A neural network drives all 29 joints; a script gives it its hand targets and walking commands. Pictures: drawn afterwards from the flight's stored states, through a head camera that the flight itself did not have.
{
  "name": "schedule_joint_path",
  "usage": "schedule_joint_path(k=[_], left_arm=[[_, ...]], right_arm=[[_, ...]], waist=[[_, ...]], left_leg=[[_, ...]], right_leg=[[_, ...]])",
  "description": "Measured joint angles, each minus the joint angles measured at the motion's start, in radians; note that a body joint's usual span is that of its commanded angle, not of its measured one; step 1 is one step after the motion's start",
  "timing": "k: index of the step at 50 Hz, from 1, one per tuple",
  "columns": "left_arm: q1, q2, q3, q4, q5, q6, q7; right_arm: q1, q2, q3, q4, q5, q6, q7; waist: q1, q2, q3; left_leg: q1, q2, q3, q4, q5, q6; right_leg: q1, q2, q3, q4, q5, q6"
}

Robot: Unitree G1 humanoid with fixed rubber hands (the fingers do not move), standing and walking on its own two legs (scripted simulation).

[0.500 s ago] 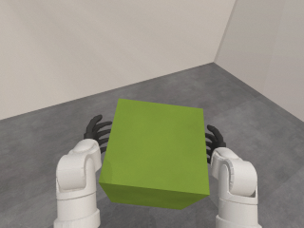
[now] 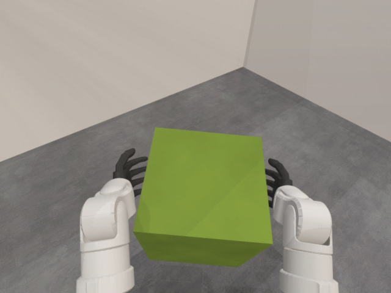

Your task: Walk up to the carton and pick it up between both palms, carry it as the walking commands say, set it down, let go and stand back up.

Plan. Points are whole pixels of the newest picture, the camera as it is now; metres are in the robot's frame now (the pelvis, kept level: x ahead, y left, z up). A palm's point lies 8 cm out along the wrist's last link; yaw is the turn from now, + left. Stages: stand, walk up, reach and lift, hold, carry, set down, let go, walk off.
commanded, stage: carry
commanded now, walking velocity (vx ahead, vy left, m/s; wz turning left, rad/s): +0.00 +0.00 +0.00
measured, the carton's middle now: (200, 203) +0.31 -0.02 +0.03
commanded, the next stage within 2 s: none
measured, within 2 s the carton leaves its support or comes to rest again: neither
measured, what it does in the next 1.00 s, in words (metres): stands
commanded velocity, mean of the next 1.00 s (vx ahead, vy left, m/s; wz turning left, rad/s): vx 0.00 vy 0.00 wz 0.00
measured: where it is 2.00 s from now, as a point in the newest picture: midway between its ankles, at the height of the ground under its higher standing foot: outside the picture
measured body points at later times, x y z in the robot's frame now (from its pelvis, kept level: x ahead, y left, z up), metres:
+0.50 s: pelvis -0.03 +0.02 +0.00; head -0.03 +0.04 +0.45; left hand +0.28 +0.19 +0.09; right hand +0.28 -0.12 +0.08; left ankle +0.06 +0.13 -0.73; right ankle +0.00 -0.13 -0.73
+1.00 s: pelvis -0.01 +0.02 +0.00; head -0.03 +0.02 +0.45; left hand +0.32 +0.17 +0.10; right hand +0.31 -0.14 +0.08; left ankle +0.06 +0.13 -0.73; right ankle +0.00 -0.13 -0.73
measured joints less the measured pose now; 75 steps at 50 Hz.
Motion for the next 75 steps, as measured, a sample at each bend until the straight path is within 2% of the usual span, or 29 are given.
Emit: schedule_joint_path(k=[9,16,23,31,37,44,59,75], left_arm=[[-0.013,0.023,0.019,0.089,0.011,0.023,-0.006],[-0.039,0.052,0.016,0.145,-0.002,0.021,-0.013],[-0.059,0.069,0.000,0.099,-0.027,0.020,-0.002],[-0.049,0.050,0.007,0.077,-0.033,-0.004,0.000],[-0.056,0.042,0.017,0.107,-0.027,-0.028,-0.004],[-0.091,0.065,0.012,0.199,-0.008,-0.044,-0.009],[-0.080,0.054,0.018,0.176,-0.010,-0.050,-0.006],[-0.084,0.061,0.019,0.236,-0.006,-0.108,-0.011]], right_arm=[[-0.042,-0.026,0.033,0.124,-0.017,0.022,0.003],[-0.056,-0.020,0.034,0.159,-0.037,0.022,0.003],[-0.051,-0.006,0.021,0.100,-0.026,0.002,-0.003],[-0.022,0.017,0.000,0.058,-0.028,-0.023,-0.005],[-0.037,0.005,0.001,0.081,-0.029,-0.032,-0.005],[-0.083,-0.028,0.013,0.189,-0.028,-0.046,0.000],[-0.076,-0.024,0.009,0.174,-0.017,-0.055,-0.004],[-0.088,-0.031,0.011,0.239,-0.026,-0.109,0.002]], waist=[[0.041,0.043,-0.079],[0.053,0.032,-0.071],[0.060,0.015,-0.001],[0.070,0.023,0.009],[0.060,0.027,-0.019],[0.044,0.017,-0.051],[0.046,0.020,-0.021],[0.050,0.016,-0.027]], left_leg=[[0.010,0.000,-0.009,-0.058,0.044,-0.001],[-0.037,-0.007,-0.011,-0.061,0.063,0.015],[-0.068,-0.015,-0.008,-0.053,0.081,0.043],[-0.062,-0.021,-0.004,-0.052,0.074,0.048],[-0.052,-0.018,-0.002,-0.038,0.054,0.041],[-0.039,-0.020,0.002,-0.042,0.045,0.035],[-0.038,-0.018,-0.002,-0.019,0.024,0.030],[-0.023,-0.021,0.003,-0.033,0.030,0.033]], right_leg=[[0.025,0.006,-0.011,-0.084,0.066,0.004],[-0.016,0.000,-0.013,-0.098,0.095,0.015],[-0.048,-0.009,-0.011,-0.083,0.102,0.024],[-0.044,-0.014,-0.007,-0.081,0.094,0.032],[-0.035,-0.014,-0.005,-0.067,0.075,0.030],[-0.030,-0.015,0.000,-0.058,0.059,0.026],[-0.027,-0.016,-0.003,-0.035,0.035,0.022],[-0.015,-0.017,0.001,-0.048,0.044,0.025]])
